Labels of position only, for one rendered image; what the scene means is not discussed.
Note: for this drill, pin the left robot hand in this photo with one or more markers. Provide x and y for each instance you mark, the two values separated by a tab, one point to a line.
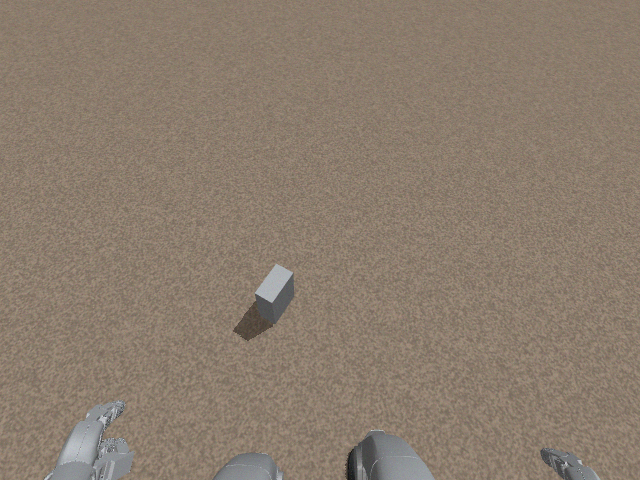
110	458

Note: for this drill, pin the carton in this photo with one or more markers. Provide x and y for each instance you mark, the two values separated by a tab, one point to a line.
275	293

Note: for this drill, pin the right robot hand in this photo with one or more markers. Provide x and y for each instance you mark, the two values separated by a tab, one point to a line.
568	466

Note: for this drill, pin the left robot arm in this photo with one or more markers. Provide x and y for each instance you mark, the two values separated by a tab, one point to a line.
72	471

